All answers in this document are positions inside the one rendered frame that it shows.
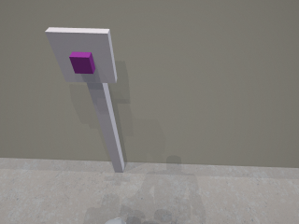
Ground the button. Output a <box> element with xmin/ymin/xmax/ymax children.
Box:
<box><xmin>69</xmin><ymin>51</ymin><xmax>95</xmax><ymax>74</ymax></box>

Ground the panel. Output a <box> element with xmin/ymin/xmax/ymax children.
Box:
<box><xmin>45</xmin><ymin>27</ymin><xmax>124</xmax><ymax>173</ymax></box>

